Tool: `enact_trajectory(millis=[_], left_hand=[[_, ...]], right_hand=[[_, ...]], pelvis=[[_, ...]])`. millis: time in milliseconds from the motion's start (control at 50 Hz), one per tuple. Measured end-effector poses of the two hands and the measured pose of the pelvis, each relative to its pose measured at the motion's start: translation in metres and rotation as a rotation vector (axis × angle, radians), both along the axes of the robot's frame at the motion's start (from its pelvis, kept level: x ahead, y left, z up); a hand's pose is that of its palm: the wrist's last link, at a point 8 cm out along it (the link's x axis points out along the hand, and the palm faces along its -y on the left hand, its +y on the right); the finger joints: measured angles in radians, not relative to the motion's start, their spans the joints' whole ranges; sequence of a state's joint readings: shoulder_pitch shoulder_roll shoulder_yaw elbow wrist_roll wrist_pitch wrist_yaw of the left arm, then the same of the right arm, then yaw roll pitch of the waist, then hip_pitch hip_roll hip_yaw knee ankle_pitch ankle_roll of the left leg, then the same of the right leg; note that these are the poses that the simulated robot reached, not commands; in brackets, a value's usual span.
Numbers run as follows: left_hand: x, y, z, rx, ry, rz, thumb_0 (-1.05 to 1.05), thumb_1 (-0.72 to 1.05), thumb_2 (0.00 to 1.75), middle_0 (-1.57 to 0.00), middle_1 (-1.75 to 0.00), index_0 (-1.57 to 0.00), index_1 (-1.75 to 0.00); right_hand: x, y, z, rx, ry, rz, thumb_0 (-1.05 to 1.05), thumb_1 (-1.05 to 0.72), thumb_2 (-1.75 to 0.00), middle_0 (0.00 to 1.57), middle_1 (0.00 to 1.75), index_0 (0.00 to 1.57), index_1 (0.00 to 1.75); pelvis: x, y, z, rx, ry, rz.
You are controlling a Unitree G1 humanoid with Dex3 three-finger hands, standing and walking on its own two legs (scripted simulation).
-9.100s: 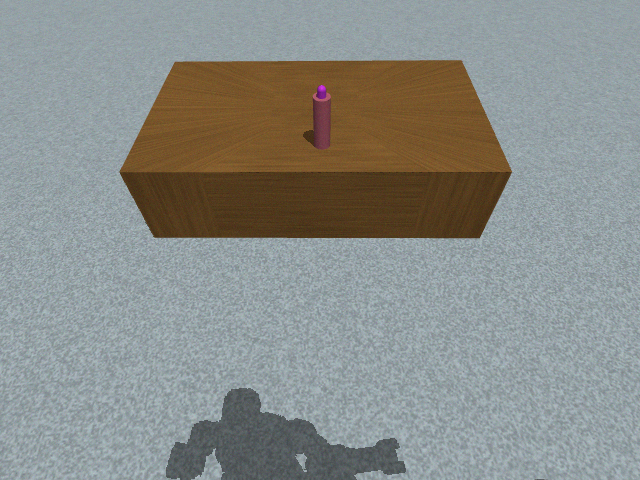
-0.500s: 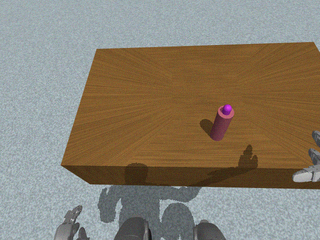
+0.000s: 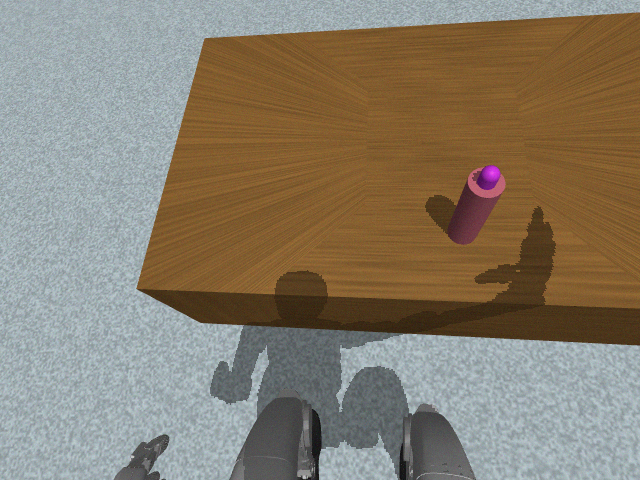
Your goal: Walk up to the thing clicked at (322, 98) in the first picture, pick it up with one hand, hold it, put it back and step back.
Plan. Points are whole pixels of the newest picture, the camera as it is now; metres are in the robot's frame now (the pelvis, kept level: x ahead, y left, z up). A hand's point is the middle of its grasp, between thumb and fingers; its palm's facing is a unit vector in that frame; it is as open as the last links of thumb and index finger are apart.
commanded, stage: go down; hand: right
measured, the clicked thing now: (475, 205) +0.55 -0.21 -0.22
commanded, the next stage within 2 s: approach in 0.68 s
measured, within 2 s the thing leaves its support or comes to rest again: neither
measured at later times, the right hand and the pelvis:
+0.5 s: hand out of the picture +0.43 -0.39 +0.03, palm faces +0.20 +0.98 -0.07, open 17.3 cm; pelvis +0.00 -0.01 -0.01, yaw +1 degrees
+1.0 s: hand out of the picture +0.46 -0.39 +0.02, palm faces +0.20 +0.98 -0.03, open 17.6 cm; pelvis -0.01 -0.01 -0.04, yaw +2 degrees
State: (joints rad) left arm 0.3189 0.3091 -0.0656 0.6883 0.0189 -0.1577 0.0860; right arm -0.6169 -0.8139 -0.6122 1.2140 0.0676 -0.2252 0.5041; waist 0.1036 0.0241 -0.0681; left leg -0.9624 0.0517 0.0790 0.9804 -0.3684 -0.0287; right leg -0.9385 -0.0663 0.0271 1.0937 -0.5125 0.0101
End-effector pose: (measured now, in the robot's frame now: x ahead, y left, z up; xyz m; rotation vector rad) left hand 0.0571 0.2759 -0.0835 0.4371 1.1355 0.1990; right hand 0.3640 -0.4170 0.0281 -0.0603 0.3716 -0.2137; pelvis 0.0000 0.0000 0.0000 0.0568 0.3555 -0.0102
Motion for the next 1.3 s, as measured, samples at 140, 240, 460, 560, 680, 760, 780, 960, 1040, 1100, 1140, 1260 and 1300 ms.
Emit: enact_trajectory(millis=[140, 240, 460, 560, 680, 760, 780, 960, 1040, 1100, 1140, 1260, 1300], left_hand=[[0.001, -0.002, -0.005, -0.003, 0.037, -0.012, 0.0, 0.92, 0.89, -0.19, -0.31, -0.2, -0.3], [0.0, -0.005, -0.008, -0.01, 0.057, -0.013, 0.0, 0.92, 0.9, -0.19, -0.31, -0.2, -0.3], [-0.007, -0.014, -0.01, -0.033, 0.086, -0.003, 0.0, 0.91, 0.9, -0.19, -0.31, -0.2, -0.3], [-0.01, -0.016, -0.011, -0.031, 0.098, -0.004, 0.0, 0.91, 0.9, -0.19, -0.31, -0.19, -0.3], [-0.014, -0.016, -0.012, -0.029, 0.112, -0.007, 0.0, 0.9, 0.91, -0.19, -0.31, -0.19, -0.3], [-0.018, -0.016, -0.014, -0.029, 0.116, -0.006, 0.0, 0.9, 0.91, -0.19, -0.31, -0.19, -0.3], [-0.019, -0.016, -0.014, -0.029, 0.119, -0.006, 0.0, 0.9, 0.91, -0.19, -0.31, -0.19, -0.3], [-0.028, -0.015, -0.026, -0.023, 0.146, -0.017, 0.0, 0.89, 0.91, -0.19, -0.3, -0.19, -0.3], [-0.03, -0.013, -0.045, -0.018, 0.159, -0.034, 0.0, 0.89, 0.91, -0.19, -0.3, -0.19, -0.3], [-0.03, -0.012, -0.067, -0.017, 0.159, -0.045, 0.0, 0.88, 0.91, -0.19, -0.3, -0.19, -0.3], [-0.029, -0.012, -0.084, -0.016, 0.156, -0.052, 0.0, 0.88, 0.91, -0.19, -0.3, -0.19, -0.3], [-0.03, -0.011, -0.143, -0.01, 0.156, -0.06, 0.0, 0.88, 0.92, -0.19, -0.3, -0.18, -0.3], [-0.033, -0.011, -0.164, -0.011, 0.164, -0.061, 0.0, 0.88, 0.92, -0.19, -0.3, -0.18, -0.3]], right_hand=[[0.015, -0.007, 0.0, -0.002, -0.049, 0.003, -0.01, 0.49, -0.05, 0.05, 0.05, 0.05, 0.05], [0.024, -0.011, 0.002, 0.004, -0.077, 0.006, -0.01, 0.48, -0.05, 0.06, 0.05, 0.05, 0.04], [0.033, -0.016, 0.005, 0.009, -0.111, 0.006, -0.01, 0.49, -0.05, 0.06, 0.05, 0.05, 0.04], [0.038, -0.02, 0.009, 0.003, -0.138, 0.006, -0.01, 0.51, -0.05, 0.06, 0.05, 0.05, 0.04], [0.045, -0.022, 0.012, 0.006, -0.16, 0.011, -0.01, 0.52, -0.04, 0.06, 0.05, 0.05, 0.04], [0.048, -0.022, 0.012, 0.012, -0.167, 0.009, -0.01, 0.52, -0.04, 0.06, 0.05, 0.05, 0.04], [0.049, -0.022, 0.011, 0.012, -0.168, 0.009, -0.01, 0.52, -0.04, 0.06, 0.05, 0.05, 0.04], [0.06, -0.022, 0.0, 0.015, -0.234, 0.006, -0.01, 0.56, -0.05, 0.05, 0.05, 0.05, 0.05], [0.067, -0.015, -0.023, 0.007, -0.295, 0.025, -0.01, 0.58, -0.05, 0.04, 0.06, 0.05, 0.05], [0.072, -0.005, -0.054, 0.017, -0.325, 0.047, -0.01, 0.59, -0.05, 0.04, 0.06, 0.05, 0.05], [0.075, 0.003, -0.079, 0.031, -0.336, 0.059, -0.01, 0.6, -0.05, 0.04, 0.05, 0.05, 0.05], [0.086, 0.021, -0.154, 0.047, -0.356, 0.08, -0.01, 0.59, -0.04, 0.05, 0.05, 0.06, 0.04], [0.089, 0.025, -0.176, 0.046, -0.363, 0.076, -0.01, 0.58, -0.03, 0.06, 0.05, 0.06, 0.04]], pelvis=[[0.002, -0.002, -0.006, 0.006, 0.029, 0.004], [0.004, -0.004, -0.008, 0.012, 0.042, 0.007], [0.004, -0.008, -0.01, 0.019, 0.051, 0.009], [0.003, -0.009, -0.012, 0.022, 0.057, 0.01], [0.002, -0.01, -0.015, 0.025, 0.066, 0.012], [0.0, -0.01, -0.017, 0.027, 0.07, 0.012], [-0.001, -0.01, -0.017, 0.027, 0.073, 0.013], [-0.007, -0.01, -0.032, 0.032, 0.112, 0.016], [-0.011, -0.01, -0.053, 0.035, 0.156, 0.023], [-0.014, -0.01, -0.075, 0.039, 0.191, 0.027], [-0.017, -0.01, -0.092, 0.042, 0.215, 0.028], [-0.031, -0.01, -0.149, 0.054, 0.269, 0.029], [-0.037, -0.01, -0.168, 0.057, 0.279, 0.029]])
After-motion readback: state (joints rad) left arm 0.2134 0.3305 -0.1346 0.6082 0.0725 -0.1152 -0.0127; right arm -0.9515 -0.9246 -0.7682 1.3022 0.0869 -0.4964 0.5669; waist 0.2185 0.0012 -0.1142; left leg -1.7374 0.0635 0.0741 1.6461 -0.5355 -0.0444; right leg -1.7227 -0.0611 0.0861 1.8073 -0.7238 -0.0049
